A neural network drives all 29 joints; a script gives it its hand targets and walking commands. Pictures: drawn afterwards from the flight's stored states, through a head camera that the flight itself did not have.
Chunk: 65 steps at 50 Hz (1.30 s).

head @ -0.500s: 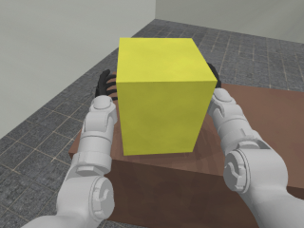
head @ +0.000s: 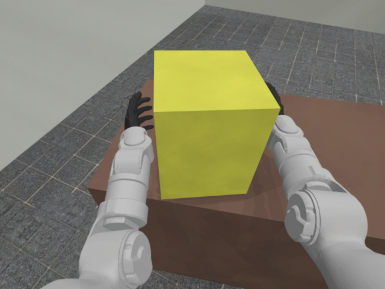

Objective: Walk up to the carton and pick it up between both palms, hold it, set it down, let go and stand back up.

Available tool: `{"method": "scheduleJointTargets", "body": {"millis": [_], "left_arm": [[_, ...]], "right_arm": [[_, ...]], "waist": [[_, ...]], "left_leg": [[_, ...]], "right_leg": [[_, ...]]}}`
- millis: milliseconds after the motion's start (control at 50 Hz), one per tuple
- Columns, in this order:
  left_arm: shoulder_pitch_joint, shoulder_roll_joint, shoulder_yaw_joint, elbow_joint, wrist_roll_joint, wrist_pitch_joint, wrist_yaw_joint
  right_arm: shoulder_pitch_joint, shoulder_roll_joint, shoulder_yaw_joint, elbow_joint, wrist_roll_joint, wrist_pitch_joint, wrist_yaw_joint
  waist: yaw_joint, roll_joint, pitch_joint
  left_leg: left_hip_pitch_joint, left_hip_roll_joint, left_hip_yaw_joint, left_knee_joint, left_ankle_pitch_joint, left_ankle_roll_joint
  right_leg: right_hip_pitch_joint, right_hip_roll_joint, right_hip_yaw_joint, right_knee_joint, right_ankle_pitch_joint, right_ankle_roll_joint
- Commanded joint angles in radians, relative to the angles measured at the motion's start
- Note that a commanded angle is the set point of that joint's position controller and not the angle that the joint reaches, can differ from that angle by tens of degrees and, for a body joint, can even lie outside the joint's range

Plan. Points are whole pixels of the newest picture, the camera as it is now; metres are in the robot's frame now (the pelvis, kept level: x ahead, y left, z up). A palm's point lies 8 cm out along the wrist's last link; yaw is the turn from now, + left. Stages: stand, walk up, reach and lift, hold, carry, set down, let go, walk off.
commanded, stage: set down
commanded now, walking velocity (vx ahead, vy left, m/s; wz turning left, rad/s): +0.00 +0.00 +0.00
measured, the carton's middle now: (202, 125) +0.44 +0.02 +0.11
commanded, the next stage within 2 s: none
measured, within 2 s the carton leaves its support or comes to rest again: rests again in 0.62 s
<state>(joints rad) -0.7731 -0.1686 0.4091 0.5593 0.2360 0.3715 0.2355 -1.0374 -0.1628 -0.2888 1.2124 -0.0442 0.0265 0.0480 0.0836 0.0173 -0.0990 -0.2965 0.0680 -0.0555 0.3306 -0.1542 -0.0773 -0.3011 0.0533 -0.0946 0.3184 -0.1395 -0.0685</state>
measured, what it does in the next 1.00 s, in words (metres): stands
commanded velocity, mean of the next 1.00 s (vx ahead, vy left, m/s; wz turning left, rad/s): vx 0.00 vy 0.00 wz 0.00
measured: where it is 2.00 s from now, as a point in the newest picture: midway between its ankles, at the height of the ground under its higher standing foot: outside the picture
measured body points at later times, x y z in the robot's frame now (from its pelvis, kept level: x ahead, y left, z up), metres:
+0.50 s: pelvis +0.00 +0.00 +0.00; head +0.04 -0.02 +0.45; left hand +0.41 +0.16 +0.11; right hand +0.47 -0.13 +0.11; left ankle +0.00 +0.17 -0.75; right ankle +0.01 -0.07 -0.75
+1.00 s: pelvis +0.00 +0.00 +0.00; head +0.04 +0.00 +0.45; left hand +0.40 +0.17 +0.10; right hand +0.47 -0.12 +0.11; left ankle +0.00 +0.17 -0.75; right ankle +0.01 -0.07 -0.75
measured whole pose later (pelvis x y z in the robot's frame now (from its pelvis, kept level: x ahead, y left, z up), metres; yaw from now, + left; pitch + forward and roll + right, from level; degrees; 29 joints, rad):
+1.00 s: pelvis +0.00 +0.00 +0.00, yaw -1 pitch +11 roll +0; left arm -0.72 -0.24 0.47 0.57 0.33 0.24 0.22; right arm -1.02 -0.13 -0.53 1.26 -0.26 -0.10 0.12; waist 0.11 -0.02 -0.13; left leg -0.37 0.07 -0.03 0.32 -0.14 -0.07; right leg -0.40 0.05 -0.07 0.32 -0.13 -0.07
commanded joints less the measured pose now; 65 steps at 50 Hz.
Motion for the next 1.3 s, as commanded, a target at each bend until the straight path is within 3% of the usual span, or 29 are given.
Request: {"method": "scheduleJointTargets", "body": {"millis": [0, 420, 700, 920, 1200, 1280], "left_arm": [[-0.854, -0.436, -0.357, -0.206, -0.062, -0.099, -0.08], [-0.779, -0.427, -0.287, -0.169, 0.0, -0.167, -0.088], [-0.736, -0.432, -0.255, -0.13, 0.044, -0.192, -0.092], [-0.696, -0.429, -0.263, -0.136, 0.058, -0.2, -0.077], [-0.659, -0.24, -0.195, -0.151, 0.038, -0.202, -0.03], [-0.66, -0.269, -0.18, -0.137, 0.052, -0.202, -0.037]], "right_arm": [[-0.724, 0.465, 0.134, -0.214, -0.005, -0.076, 0.105], [-0.664, 0.432, 0.036, -0.162, -0.135, -0.14, 0.138], [-0.611, 0.409, -0.057, -0.089, -0.212, -0.165, 0.158], [-0.581, 0.347, -0.11, -0.066, -0.234, -0.178, 0.164], [-0.575, 0.104, -0.136, -0.105, -0.194, -0.15, 0.123], [-0.573, 0.147, -0.144, -0.102, -0.221, -0.134, 0.125]], "waist": [[0.003, -0.074, -0.76], [0.022, -0.129, -0.809], [0.022, -0.105, -0.756], [0.02, -0.06, -0.737], [0.035, -0.08, -0.703], [0.027, -0.098, -0.693]], "left_leg": [[0.14, -0.068, 0.084, 0.027, 0.337, 0.016], [0.011, -0.07, 0.115, 0.003, 0.268, 0.035], [0.041, -0.065, 0.134, -0.006, 0.258, 0.035], [0.122, -0.057, 0.136, 0.017, 0.33, 0.017], [0.07, -0.064, 0.147, 0.001, 0.288, 0.019], [0.05, -0.065, 0.149, -0.013, 0.242, 0.029]], "right_leg": [[0.392, -0.022, -0.008, 0.062, 0.531, 0.127], [0.433, -0.042, 0.004, 0.096, 0.589, 0.132], [0.359, -0.038, -0.006, 0.069, 0.459, 0.107], [0.261, -0.023, -0.021, 0.045, 0.392, 0.08], [0.279, -0.021, 0.005, 0.04, 0.381, 0.089], [0.277, -0.027, 0.007, 0.031, 0.349, 0.092]]}}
